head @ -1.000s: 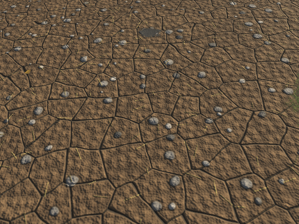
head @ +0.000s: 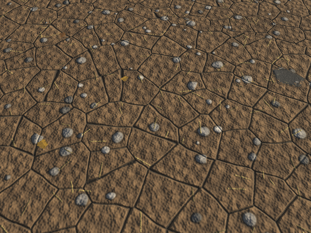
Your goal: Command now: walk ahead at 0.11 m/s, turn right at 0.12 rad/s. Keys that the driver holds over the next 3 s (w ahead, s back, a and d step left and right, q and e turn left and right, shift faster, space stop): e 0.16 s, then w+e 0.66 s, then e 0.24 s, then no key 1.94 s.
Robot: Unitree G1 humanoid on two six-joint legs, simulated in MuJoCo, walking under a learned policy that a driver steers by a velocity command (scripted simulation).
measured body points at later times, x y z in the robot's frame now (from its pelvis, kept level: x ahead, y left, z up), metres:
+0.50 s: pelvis +0.09 +0.02 +0.02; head +0.10 +0.03 +0.47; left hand +0.32 +0.24 -0.08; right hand +0.07 -0.27 -0.08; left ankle +0.07 +0.15 -0.73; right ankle +0.13 -0.16 -0.65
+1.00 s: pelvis +0.26 -0.14 +0.02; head +0.29 -0.18 +0.46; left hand +0.48 +0.06 -0.09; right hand +0.29 -0.47 -0.08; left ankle +0.49 -0.08 -0.67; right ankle +0.19 -0.18 -0.73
